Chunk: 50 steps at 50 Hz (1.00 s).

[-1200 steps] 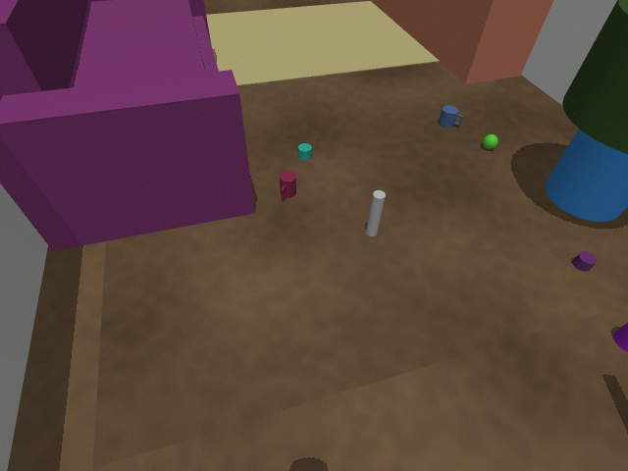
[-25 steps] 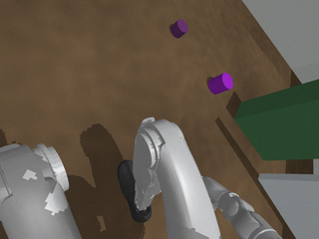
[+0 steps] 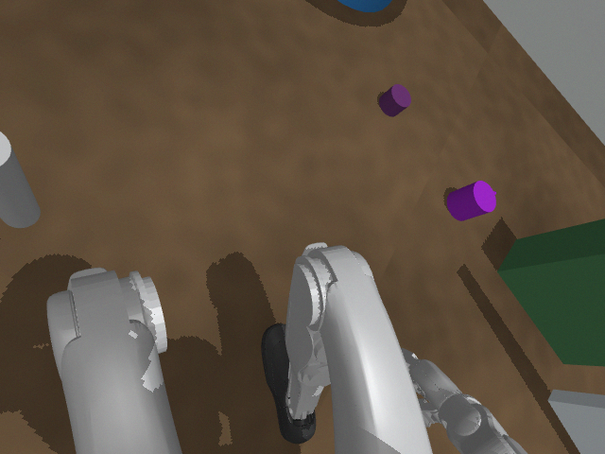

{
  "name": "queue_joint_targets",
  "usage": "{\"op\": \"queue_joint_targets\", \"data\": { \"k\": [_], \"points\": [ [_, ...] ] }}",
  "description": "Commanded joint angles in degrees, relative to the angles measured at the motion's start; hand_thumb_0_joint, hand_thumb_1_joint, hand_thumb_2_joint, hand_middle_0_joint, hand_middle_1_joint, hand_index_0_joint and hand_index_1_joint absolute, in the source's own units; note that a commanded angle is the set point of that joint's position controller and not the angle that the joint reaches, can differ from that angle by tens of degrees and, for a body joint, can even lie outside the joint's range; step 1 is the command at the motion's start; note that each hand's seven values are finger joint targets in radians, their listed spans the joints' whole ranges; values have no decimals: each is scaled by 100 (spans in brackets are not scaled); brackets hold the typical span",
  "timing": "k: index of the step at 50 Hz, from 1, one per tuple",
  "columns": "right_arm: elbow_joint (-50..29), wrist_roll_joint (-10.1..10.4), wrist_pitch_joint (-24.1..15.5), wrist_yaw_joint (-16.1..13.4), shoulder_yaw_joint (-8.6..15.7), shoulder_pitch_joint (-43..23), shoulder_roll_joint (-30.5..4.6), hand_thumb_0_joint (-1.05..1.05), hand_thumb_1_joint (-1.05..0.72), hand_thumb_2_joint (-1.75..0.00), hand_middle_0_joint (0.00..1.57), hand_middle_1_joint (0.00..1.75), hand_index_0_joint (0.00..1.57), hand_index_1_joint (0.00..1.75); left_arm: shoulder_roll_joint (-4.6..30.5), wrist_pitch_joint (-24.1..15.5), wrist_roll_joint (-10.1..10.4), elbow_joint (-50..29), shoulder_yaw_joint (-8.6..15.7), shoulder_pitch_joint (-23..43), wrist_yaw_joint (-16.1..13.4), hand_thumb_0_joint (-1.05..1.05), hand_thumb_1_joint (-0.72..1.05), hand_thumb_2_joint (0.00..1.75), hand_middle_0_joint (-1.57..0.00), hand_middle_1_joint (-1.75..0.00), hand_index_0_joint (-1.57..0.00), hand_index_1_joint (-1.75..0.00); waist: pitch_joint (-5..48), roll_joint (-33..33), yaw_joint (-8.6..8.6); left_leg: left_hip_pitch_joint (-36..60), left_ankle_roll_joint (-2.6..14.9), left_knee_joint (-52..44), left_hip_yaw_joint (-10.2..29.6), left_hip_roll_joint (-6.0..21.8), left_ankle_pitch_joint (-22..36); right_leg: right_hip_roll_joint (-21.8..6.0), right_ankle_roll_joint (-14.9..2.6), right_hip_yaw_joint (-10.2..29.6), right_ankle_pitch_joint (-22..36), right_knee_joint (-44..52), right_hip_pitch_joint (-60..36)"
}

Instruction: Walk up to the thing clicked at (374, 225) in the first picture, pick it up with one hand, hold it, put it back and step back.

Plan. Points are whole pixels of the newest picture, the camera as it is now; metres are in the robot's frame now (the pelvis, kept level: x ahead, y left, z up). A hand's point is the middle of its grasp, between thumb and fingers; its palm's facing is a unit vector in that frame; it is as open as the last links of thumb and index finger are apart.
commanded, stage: rise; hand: left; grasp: from the side
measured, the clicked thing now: (4, 186) +0.44 +0.30 -0.19
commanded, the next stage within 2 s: home in 0.04 s
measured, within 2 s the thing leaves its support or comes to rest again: neither
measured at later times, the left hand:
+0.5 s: hand out of the picture +0.32 +0.38 +0.05, palm faces +0.31 -0.82 -0.48, open 17.5 cm
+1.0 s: hand out of the picture +0.25 +0.26 +0.25, palm faces +0.34 -0.87 -0.37, open 17.6 cm
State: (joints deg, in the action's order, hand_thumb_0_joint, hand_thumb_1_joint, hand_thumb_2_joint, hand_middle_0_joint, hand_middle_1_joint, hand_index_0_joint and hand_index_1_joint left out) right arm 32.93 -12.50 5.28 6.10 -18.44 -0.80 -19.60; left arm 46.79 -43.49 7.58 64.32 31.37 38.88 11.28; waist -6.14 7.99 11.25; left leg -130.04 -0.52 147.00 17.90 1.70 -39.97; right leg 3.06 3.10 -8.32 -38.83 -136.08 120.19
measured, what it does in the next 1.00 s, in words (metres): rises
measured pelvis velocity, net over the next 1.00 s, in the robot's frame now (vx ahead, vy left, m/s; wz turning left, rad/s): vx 0.07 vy -0.02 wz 0.23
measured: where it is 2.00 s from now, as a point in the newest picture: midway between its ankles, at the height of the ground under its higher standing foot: (217, 431)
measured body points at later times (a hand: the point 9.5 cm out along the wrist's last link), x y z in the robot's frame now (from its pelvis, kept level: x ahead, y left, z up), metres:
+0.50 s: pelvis +0.01 -0.01 +0.12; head +0.20 +0.06 +0.52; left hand +0.30 +0.42 +0.08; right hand +0.19 -0.24 -0.01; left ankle +0.08 +0.13 -0.27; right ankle +0.12 -0.14 -0.27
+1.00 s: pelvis +0.07 -0.02 +0.34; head +0.16 +0.03 +0.78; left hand +0.22 +0.31 +0.27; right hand +0.29 -0.22 +0.25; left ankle +0.07 +0.13 -0.27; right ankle +0.12 -0.14 -0.27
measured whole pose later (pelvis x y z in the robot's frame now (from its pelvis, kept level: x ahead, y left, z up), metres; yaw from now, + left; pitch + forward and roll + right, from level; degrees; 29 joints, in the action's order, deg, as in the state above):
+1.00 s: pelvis +0.07 -0.02 +0.34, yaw +13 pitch +20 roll -3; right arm 28.5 2.7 1.6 -7.3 -0.6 11.2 -13.0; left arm 17.2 9.3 0.5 15.2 6.6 -9.8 -8.5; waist 9.5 -0.6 2.7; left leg -65.6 -2.3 77.6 3.5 3.9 -32.7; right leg -1.5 1.0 -2.9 -33.7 -75.5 62.1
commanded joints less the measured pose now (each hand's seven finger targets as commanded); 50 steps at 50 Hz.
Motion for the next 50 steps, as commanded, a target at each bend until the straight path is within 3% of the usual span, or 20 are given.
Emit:
{"op": "queue_joint_targets", "data": {
  "k": [1,2,3,4,5,6,7,8,9,13,16,18,20,21,24,28,38,40,42,50],
  "points": [
    [-100,362,72,-130,1006,554,-1539,0,-90,-91,20,30,20,30,1889,302,-779,-822,350,1010,-78,0,-50,6,-7,-4,-6,-5,3841,-2909,-272,3014,-9,-2337,-788,175,678,90,-481,-483,849,1265,-1191],
    [-201,438,156,-156,1136,659,-1592,0,-92,-91,20,30,20,30,2026,470,-762,-1328,527,1288,-190,0,-51,7,-6,-5,-6,-5,4337,-3327,-255,3441,-72,-2510,-748,230,847,72,-497,-446,918,1211,-1115],
    [-226,493,205,-136,1176,654,-1531,0,-91,-91,20,30,20,30,1261,688,-824,-659,29,1093,-190,0,-50,8,-6,-5,-5,-6,3900,-3176,-65,3238,-67,-2645,-731,224,656,69,-506,-445,774,1210,-799],
    [-213,524,233,-98,1239,662,-1486,0,-92,-91,20,30,20,30,799,828,-857,-646,-241,1036,-171,0,-52,8,-6,-6,-5,-6,3573,-2925,-7,3051,-51,-2685,-747,204,502,73,-531,-459,665,1260,-623],
    [-183,583,245,-132,1307,726,-1465,0,-93,-92,20,30,20,30,1353,909,-928,-1482,34,1478,-272,0,-54,8,-7,-6,-6,-7,3932,-3123,-175,3315,-52,-2704,-792,203,624,51,-530,-414,749,1305,-693],
    [-203,668,285,-176,1345,835,-1414,0,-95,-92,20,30,20,30,1984,1106,-1032,-1708,325,1543,-417,0,-55,8,-8,-7,-7,-8,4377,-3383,-341,3507,-38,-2773,-898,183,781,43,-539,-286,807,1354,-906],
    [-207,706,328,-201,1421,897,-1367,0,-97,-92,20,30,20,30,2281,1295,-1125,-1862,501,1501,-486,0,-55,9,-9,-8,-8,-9,4615,-3401,-487,3573,-20,-2811,-984,165,814,22,-544,-194,779,1413,-985],
    [-143,727,382,-197,1506,978,-1336,0,-90,-90,20,30,20,30,2270,1439,-1219,-2192,398,1591,-495,0,-54,6,-5,-6,-5,-6,4673,-3560,-494,3752,-29,-2867,-1018,180,833,11,-556,-143,799,1433,-930],
    [-116,769,403,-199,1572,1060,-1262,0,-90,-90,20,30,20,30,1923,1608,-1242,-2266,171,1602,-531,0,-56,5,-5,-5,-5,-5,4623,-3523,-387,3812,-19,-2939,-1044,169,828,9,-566,-101,801,1510,-820],
    [-226,973,457,-290,1836,1085,-1090,0,-90,-90,20,30,20,30,1449,2230,-1296,-2399,102,619,-759,0,-57,4,-5,-5,-5,-5,4613,-2964,-626,3696,47,-3364,-1181,110,571,-28,-569,30,583,1958,-1034],
    [-348,1110,452,-321,2051,1116,-984,0,-90,-90,20,30,20,30,541,2691,-1241,-2607,-374,8,-839,0,-56,5,-5,-5,-5,-5,4660,-2386,-593,3779,116,-3693,-1229,90,455,-40,-548,112,532,2450,-1293],
    [-422,1199,420,-356,2135,1101,-940,0,-90,-90,20,30,20,30,186,2949,-1196,-2986,-605,-369,-918,0,-57,4,-5,-5,-5,-5,4685,-2080,-626,3931,134,-3987,-1180,95,312,-56,-535,137,410,2743,-1434],
    [-537,1295,407,-414,2212,1139,-884,0,-90,-90,20,30,20,30,124,3211,-1150,-3586,-637,-807,-1024,0,-60,2,-5,-4,-4,-5,4846,-1875,-723,4152,153,-4303,-1183,92,218,-89,-507,197,337,3125,-1854],
    [-610,1348,407,-450,2219,1097,-857,0,-90,-90,20,30,20,30,125,3327,-1107,-3921,-710,-879,-1081,0,-59,3,-5,-5,-5,-5,4865,-1733,-750,4176,173,-4484,-1218,80,34,-91,-493,251,174,3361,-2120],
    [-739,1454,361,-568,2269,1108,-712,0,-90,-90,20,30,20,30,208,3597,-1055,-4765,-533,-1594,-1275,0,-58,4,-5,-5,-5,-5,5166,-1623,-947,4682,173,-4894,-1327,84,334,-128,-471,394,386,3806,-2899],
    [-786,1502,254,-765,2251,1111,-506,0,-90,-90,20,30,20,30,10,3884,-1019,-5229,-571,-2072,-1533,0,-60,3,-5,-5,-4,-5,4948,-1592,-924,5220,171,-5318,-1464,71,802,-165,-451,541,806,4389,-3648],
    [-912,1515,-235,-1133,2196,1199,-223,0,-89,-90,20,30,20,30,-1539,4474,-848,-5049,-1526,-3624,-1803,0,-61,2,-4,-4,-4,-4,3878,-1277,-793,6527,153,-6680,-1660,25,1372,-278,-395,691,1343,6066,-5371],
    [-1004,1519,-324,-1179,2162,1182,-178,0,-89,-90,20,30,20,30,-1519,4556,-823,-5447,-1577,-3569,-1861,0,-58,4,-5,-5,-5,-5,3885,-1350,-830,6890,135,-7023,-1658,15,1405,-291,-398,692,1350,6367,-5707],
    [-1004,1527,-401,-1233,2167,1274,-172,0,-89,-90,20,30,20,30,-1732,4718,-815,-5366,-1726,-4149,-1919,0,-61,2,-4,-4,-4,-4,3808,-1315,-863,7317,112,-7337,-1660,13,1750,-294,-396,622,1689,6603,-6107],
    [-1134,1518,-683,-1509,2077,1435,-23,0,-90,-90,20,30,20,30,-2167,5219,-756,-6252,-2248,-4924,-2174,0,-61,2,-4,-4,-4,-4,3167,-1324,-883,8568,76,-8480,-1742,-22,2397,-310,-353,583,2332,7744,-7477]
  ]
}}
